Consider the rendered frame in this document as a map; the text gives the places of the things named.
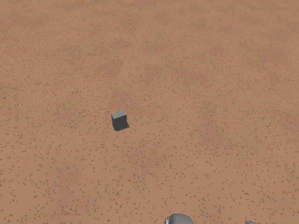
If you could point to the carton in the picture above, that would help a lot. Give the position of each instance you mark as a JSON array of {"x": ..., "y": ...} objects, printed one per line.
[{"x": 119, "y": 120}]

